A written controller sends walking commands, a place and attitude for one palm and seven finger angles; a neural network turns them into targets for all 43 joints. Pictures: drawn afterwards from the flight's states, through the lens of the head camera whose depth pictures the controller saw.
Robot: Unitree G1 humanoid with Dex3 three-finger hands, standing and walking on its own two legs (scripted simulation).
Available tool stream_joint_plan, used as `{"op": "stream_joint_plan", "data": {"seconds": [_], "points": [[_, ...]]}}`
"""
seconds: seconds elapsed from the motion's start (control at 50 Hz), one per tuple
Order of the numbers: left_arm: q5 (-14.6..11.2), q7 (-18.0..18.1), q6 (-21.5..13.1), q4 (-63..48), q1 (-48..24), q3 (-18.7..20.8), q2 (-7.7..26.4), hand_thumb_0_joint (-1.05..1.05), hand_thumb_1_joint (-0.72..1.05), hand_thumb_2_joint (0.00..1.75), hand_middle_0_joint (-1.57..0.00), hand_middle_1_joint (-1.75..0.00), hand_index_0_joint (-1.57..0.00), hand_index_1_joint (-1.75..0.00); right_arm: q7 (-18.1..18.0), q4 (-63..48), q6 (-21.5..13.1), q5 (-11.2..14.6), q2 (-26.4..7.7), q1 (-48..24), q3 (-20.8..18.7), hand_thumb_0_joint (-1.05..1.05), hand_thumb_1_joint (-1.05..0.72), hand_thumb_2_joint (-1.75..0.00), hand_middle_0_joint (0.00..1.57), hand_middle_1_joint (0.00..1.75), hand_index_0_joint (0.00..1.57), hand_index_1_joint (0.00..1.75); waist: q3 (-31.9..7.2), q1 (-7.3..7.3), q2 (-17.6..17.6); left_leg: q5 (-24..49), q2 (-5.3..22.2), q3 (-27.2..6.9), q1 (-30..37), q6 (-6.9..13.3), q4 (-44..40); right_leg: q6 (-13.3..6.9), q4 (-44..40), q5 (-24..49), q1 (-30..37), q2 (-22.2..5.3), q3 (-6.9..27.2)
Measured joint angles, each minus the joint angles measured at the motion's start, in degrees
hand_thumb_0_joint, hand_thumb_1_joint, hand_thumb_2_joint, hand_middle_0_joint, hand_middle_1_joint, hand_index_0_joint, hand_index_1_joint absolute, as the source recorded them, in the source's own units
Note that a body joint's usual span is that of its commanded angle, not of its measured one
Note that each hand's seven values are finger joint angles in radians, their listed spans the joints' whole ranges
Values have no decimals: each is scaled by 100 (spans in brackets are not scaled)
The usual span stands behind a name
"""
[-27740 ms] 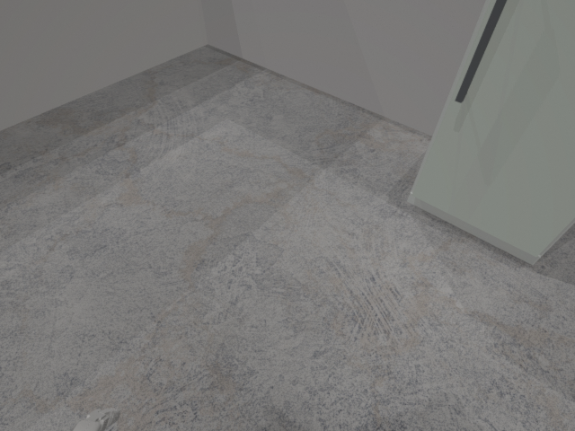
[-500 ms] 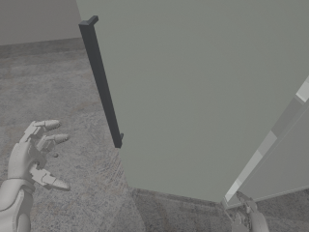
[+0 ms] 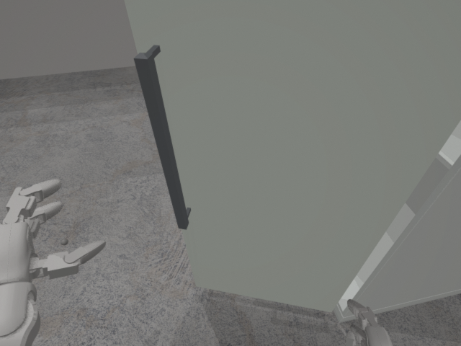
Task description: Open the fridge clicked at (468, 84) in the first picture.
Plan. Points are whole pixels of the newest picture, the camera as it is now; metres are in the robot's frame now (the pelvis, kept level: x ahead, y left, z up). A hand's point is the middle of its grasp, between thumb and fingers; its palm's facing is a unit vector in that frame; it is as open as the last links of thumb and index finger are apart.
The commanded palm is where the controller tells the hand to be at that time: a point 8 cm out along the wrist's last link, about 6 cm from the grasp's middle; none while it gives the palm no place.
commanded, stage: draw the hand back to the body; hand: left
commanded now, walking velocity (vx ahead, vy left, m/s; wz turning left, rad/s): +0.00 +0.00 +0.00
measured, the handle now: (172, 157) +0.46 +0.20 +0.08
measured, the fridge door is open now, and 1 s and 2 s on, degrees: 67 67 67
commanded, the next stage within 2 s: step back with the hand held close in 0.68 s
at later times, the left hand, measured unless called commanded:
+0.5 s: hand (50, 238) +0.20 +0.27 +0.16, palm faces +0.50 -0.78 -0.38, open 7.6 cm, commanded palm +0.15 +0.30 +0.18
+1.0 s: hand (62, 237) +0.20 +0.26 +0.16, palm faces +0.41 -0.81 -0.42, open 7.4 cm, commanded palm +0.13 +0.30 +0.18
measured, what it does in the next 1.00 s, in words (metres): stands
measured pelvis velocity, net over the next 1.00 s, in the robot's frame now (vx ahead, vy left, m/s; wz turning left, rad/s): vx -0.01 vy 0.00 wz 0.00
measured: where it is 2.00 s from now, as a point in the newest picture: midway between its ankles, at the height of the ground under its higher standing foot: outside the picture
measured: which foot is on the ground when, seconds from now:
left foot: down 0.00-1.00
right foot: down 0.00-1.00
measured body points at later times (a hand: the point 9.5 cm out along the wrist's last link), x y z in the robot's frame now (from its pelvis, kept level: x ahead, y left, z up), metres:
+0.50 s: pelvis +0.01 -0.01 +0.00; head -0.01 -0.03 +0.45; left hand +0.16 +0.31 +0.18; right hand +0.20 -0.22 -0.08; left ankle -0.01 +0.11 -0.74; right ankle +0.00 -0.13 -0.74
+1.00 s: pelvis -0.01 +0.00 +0.00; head +0.00 -0.01 +0.45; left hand +0.17 +0.30 +0.18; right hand +0.18 -0.23 -0.08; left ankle -0.01 +0.11 -0.74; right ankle +0.00 -0.13 -0.74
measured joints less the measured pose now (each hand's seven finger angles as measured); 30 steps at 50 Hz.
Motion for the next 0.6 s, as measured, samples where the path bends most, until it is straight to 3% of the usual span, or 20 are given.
{"op": "stream_joint_plan", "data": {"seconds": [0.18, 0.38, 0.6], "points": [[17, -42, -106, -544, 336, 110, 36, 0, 37, 64, -23, -61, -23, -61, 83, -21, 58, -42, 39, -98, -61, 2, -90, -90, 20, 30, 21, 30, 12, -11, 48, 38, 7, 38, 308, -13, -243, 0, -190, 23, 267, 18, 34], [9, -58, -141, -1028, 593, 304, 53, 1, 72, 81, -22, -40, -22, -40, 116, -64, 98, -68, 34, -184, -117, 2, -90, -90, 20, 30, 21, 30, 36, 84, 79, 39, 42, 7, 412, -42, -305, -22, -297, 38, 402, 55, 0], [2, -53, -30, -863, 511, 256, -16, 2, 87, 88, -21, -31, -21, -31, 83, -38, 189, -76, 89, -216, -95, 2, -90, -90, 20, 30, 21, 30, 133, 93, 42, 102, 58, -19, 428, -66, -368, -52, -333, 75, 412, 75, -26]]}}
